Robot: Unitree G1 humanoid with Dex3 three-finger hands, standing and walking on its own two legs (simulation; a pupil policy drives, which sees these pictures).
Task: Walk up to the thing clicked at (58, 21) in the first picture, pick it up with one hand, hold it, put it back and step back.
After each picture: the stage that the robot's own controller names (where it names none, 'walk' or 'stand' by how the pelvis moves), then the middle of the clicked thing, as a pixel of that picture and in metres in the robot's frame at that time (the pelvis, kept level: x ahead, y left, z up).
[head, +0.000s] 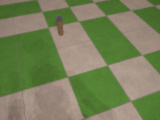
stand; (60, 26) +1.69 +0.29 -0.65
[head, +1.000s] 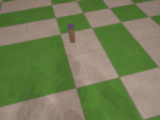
walk; (71, 33) +1.58 +0.25 -0.65
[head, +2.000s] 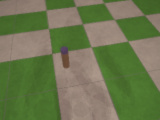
walk; (65, 58) +1.05 +0.23 -0.64
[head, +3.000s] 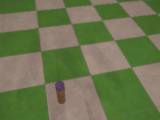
walk; (60, 93) +0.69 +0.17 -0.63
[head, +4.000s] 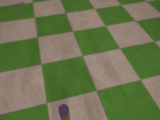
stand; (64, 116) +0.50 +0.15 -0.63
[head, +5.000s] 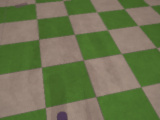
stand; out of the picture +0.45 +0.14 -0.65
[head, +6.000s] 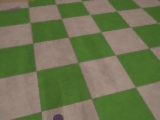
stand; out of the picture +0.45 +0.16 -0.65
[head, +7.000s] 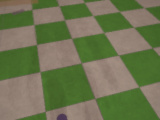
stand; out of the picture +0.46 +0.16 -0.66
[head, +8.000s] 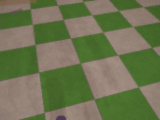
stand; out of the picture +0.45 +0.16 -0.66
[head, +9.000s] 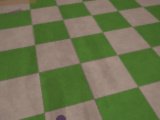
go down; out of the picture +0.45 +0.16 -0.66
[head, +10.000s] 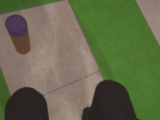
go down; (20, 37) +0.54 +0.19 -0.26
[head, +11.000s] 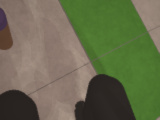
close in; out of the picture +0.53 +0.21 -0.24
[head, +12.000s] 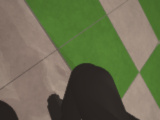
close in; out of the picture +0.51 +0.27 -0.18
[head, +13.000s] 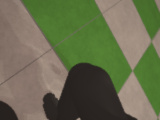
lift; out of the picture +0.51 +0.27 -0.19
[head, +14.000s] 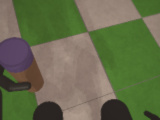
lift; (26, 71) +0.37 +0.18 +0.00
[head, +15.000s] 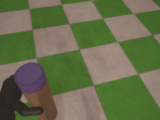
hold; (40, 97) +0.30 +0.15 +0.04
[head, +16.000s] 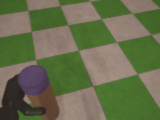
hold; (43, 98) +0.30 +0.14 +0.03
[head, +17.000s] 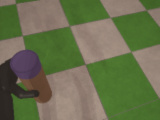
crouch; (35, 81) +0.36 +0.15 -0.02
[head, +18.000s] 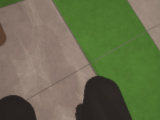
lower; out of the picture +0.53 +0.19 -0.05
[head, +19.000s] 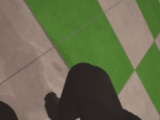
lower; out of the picture +0.48 +0.26 -0.19
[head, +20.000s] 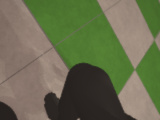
lower; out of the picture +0.48 +0.26 -0.19
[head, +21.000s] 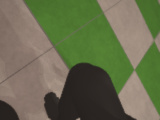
lower; out of the picture +0.48 +0.26 -0.19
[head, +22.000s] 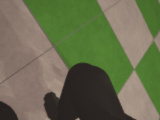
lower; out of the picture +0.48 +0.26 -0.19
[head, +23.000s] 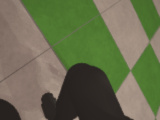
open; out of the picture +0.49 +0.24 -0.19
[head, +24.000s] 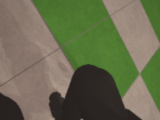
stand; out of the picture +0.48 +0.24 -0.19
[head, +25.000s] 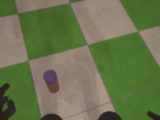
walk; (52, 82) +0.48 +0.15 -0.45
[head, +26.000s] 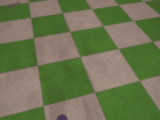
stand; out of the picture +0.43 +0.13 -0.60
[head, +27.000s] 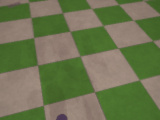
stand; out of the picture +0.43 +0.13 -0.60
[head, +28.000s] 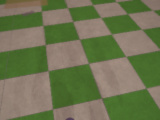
stand; out of the picture +0.45 +0.12 -0.65
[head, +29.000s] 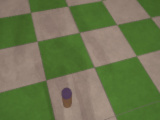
walk; (67, 98) +0.50 +0.08 -0.64
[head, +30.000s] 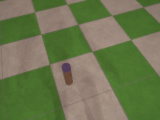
walk; (67, 74) +0.76 +0.17 -0.63
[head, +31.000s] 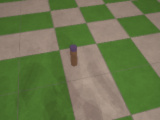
stand; (73, 55) +1.13 +0.10 -0.63
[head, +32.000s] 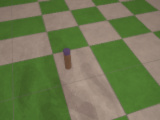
stand; (67, 59) +1.12 +0.16 -0.65
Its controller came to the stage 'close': yes
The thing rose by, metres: 0.68
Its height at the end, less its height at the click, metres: +0.00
